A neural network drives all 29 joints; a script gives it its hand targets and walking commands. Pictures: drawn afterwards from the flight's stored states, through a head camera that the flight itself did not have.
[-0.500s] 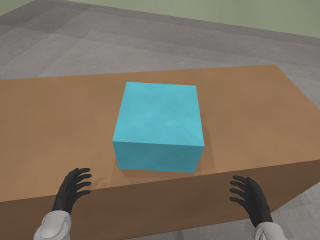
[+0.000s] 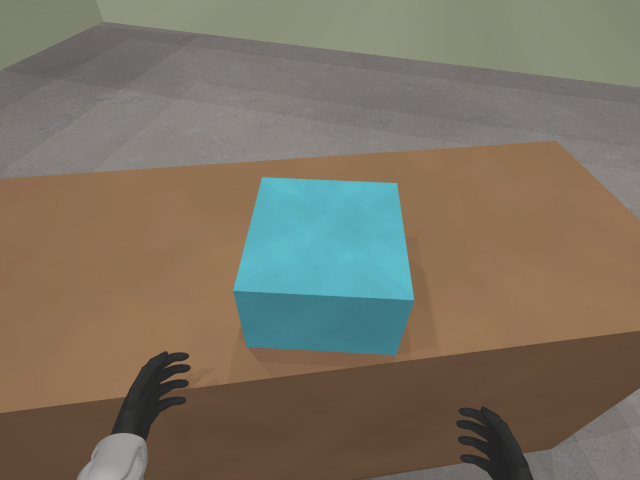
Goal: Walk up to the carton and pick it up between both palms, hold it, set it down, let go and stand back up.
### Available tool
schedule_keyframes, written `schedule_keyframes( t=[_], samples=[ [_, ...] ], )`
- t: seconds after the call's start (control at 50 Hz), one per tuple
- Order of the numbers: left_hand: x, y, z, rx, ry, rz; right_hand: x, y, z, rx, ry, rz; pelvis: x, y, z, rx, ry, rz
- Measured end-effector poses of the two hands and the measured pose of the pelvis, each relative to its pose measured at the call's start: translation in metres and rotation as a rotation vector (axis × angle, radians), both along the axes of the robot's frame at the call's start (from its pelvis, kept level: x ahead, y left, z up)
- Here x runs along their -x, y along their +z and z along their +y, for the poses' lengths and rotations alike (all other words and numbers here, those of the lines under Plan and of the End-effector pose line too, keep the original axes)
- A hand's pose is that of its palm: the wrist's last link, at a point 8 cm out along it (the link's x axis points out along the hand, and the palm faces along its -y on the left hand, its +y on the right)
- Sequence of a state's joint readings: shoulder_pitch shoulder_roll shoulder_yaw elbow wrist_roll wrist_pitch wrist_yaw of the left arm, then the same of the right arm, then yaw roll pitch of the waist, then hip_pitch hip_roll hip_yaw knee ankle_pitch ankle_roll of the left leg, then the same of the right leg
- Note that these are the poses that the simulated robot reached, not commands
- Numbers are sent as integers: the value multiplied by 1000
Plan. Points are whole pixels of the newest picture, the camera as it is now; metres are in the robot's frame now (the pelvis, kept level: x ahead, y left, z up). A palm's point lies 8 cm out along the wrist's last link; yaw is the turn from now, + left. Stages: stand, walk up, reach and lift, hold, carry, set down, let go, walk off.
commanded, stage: set down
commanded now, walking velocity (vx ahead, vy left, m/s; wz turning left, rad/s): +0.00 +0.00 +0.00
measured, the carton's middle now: (325, 261) +0.45 +0.02 +0.00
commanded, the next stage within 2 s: let go in 0.34 s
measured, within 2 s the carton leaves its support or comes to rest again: neither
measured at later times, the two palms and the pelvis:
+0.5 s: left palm (138, 414) +0.20 +0.23 +0.00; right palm out of the picture +0.16 -0.22 -0.09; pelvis -0.01 -0.01 +0.00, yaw +1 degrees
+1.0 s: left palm (141, 417) +0.20 +0.22 +0.00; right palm out of the picture +0.14 -0.25 -0.09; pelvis -0.01 -0.02 -0.01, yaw +3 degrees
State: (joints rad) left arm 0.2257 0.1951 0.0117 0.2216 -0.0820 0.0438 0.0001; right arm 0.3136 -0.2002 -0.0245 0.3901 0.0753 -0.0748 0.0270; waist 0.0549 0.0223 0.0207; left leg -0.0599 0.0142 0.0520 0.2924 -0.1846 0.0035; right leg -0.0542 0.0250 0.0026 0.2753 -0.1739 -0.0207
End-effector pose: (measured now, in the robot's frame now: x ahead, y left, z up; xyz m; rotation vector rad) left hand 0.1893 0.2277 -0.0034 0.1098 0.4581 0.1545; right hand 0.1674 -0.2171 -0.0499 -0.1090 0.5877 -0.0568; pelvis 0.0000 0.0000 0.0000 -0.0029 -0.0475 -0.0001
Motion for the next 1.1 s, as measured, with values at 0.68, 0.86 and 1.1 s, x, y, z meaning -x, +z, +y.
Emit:
schedule_keyframes(
  t=[0.68,0.86,1.1],
  samples=[
    [-11,5,-2,-58,-16,83,11,-37,-14,51,51,153,14,-3,-12,-11,23,-62],
    [-11,5,-2,-51,-5,76,9,-35,-21,65,59,146,11,-4,-15,-13,26,-64],
    [-4,-3,-3,-136,-64,-62,49,-49,-52,139,19,272,13,-10,-21,-1,64,20]
  ],
)
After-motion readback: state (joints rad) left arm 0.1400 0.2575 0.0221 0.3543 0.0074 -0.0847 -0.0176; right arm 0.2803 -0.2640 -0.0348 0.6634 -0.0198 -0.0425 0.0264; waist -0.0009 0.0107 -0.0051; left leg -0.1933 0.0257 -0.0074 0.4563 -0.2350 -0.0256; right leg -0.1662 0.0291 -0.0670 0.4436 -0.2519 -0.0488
